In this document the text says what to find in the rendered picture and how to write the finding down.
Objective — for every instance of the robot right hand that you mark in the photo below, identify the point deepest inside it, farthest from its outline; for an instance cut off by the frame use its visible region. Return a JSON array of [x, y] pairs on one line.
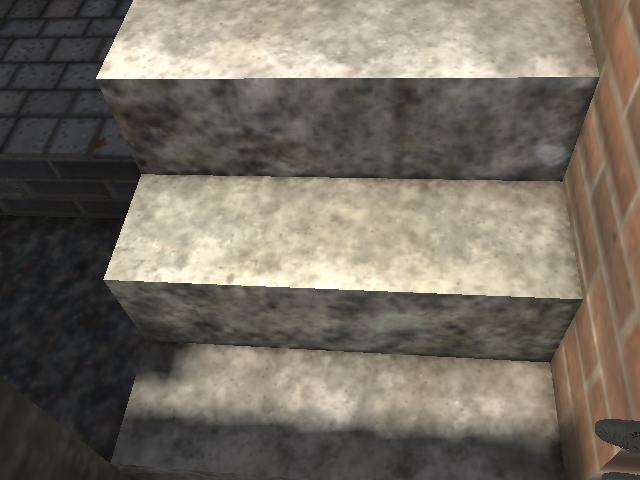
[[622, 433]]

